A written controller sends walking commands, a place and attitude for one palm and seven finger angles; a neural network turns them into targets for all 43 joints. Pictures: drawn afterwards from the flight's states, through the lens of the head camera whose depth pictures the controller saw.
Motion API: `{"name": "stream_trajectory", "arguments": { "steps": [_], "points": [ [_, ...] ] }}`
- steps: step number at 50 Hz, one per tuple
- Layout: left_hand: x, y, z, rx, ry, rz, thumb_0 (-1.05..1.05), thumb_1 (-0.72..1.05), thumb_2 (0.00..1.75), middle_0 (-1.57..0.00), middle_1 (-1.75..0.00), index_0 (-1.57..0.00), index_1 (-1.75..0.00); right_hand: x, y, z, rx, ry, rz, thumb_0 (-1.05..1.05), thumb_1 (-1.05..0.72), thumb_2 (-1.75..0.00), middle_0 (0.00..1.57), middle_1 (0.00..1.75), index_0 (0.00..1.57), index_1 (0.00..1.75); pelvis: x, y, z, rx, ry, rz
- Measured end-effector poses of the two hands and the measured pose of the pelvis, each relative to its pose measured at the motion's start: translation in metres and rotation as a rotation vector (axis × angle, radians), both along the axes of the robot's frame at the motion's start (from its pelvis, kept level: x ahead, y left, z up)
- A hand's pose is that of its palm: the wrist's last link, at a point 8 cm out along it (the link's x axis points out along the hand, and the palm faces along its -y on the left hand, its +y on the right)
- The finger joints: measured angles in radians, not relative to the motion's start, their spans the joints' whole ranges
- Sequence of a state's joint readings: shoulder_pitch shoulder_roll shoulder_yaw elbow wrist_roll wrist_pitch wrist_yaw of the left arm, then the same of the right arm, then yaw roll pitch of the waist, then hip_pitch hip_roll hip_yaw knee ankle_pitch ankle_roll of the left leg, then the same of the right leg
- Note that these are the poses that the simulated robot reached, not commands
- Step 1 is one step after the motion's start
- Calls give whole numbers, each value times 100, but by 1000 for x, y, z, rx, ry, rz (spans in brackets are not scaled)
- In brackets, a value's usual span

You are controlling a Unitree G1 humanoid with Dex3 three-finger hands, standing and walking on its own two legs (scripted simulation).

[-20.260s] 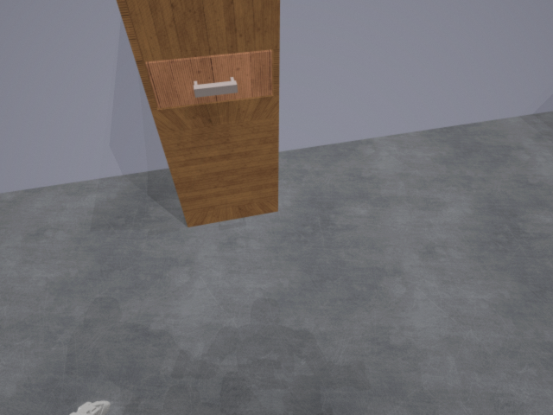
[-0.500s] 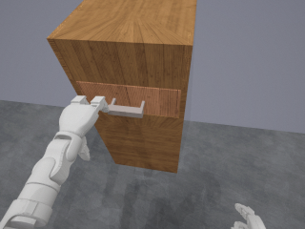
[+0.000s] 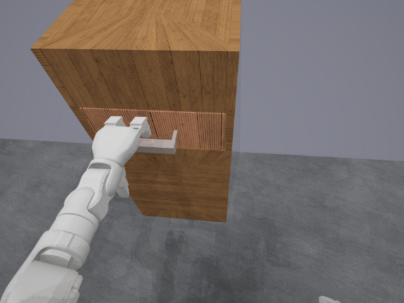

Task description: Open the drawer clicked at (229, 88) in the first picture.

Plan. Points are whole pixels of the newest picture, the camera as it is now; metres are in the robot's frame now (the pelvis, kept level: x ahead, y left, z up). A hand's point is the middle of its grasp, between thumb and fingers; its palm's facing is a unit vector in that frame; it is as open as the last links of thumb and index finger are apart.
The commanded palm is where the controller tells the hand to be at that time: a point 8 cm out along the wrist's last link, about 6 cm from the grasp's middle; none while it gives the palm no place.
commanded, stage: move the hooked fingers above the handle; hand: left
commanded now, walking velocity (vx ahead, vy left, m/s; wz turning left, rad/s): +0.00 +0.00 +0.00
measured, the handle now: (153, 139) +0.52 +0.18 -0.05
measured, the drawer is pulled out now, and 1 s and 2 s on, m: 0.00 0.00 0.00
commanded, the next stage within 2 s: lower the fingers behind the handle in 1.28 s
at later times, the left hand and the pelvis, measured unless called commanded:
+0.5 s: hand (144, 142) +0.46 +0.17 +0.01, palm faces -0.05 -0.02 -1.00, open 13.8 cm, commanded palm +0.45 +0.17 +0.07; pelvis +0.00 +0.00 -0.01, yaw +0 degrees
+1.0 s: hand (145, 140) +0.47 +0.17 +0.01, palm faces -0.06 -0.01 -1.00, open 13.8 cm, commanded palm +0.46 +0.18 +0.06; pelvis +0.00 +0.00 -0.01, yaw +0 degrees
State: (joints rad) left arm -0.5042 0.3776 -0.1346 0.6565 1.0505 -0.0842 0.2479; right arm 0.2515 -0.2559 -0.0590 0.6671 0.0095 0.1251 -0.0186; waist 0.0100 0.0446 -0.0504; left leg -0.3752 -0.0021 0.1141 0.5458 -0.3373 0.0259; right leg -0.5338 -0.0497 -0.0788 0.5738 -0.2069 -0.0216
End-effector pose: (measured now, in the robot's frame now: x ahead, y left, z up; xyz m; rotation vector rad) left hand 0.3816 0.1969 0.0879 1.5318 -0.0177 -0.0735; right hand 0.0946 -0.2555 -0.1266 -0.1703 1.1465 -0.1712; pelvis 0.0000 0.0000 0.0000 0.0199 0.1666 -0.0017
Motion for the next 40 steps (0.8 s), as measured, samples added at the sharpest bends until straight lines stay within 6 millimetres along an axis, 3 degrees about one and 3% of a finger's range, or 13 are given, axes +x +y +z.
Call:
{"name": "stream_trajectory", "arguments": {
  "steps": [13,33,40],
  "points": [
    [33,-14,-9,18,1,12,0,-49,30,-32,-120,-32,-120,-15,-3,-6,-7,37,-29,0,-90,-89,20,30,20,30,0,-1,-4,1,44,2],
    [75,-36,-29,20,9,5,0,-49,30,-32,-120,-32,-120,-72,-17,-13,-49,183,-99,0,-90,-89,20,30,20,30,-1,-1,-13,-3,126,0],
    [76,-35,-28,21,5,21,0,-48,30,-34,-122,-34,-123,-82,-14,-15,-39,203,-117,0,-90,-89,20,30,20,30,-1,1,-14,-1,132,-11]
  ]
}}
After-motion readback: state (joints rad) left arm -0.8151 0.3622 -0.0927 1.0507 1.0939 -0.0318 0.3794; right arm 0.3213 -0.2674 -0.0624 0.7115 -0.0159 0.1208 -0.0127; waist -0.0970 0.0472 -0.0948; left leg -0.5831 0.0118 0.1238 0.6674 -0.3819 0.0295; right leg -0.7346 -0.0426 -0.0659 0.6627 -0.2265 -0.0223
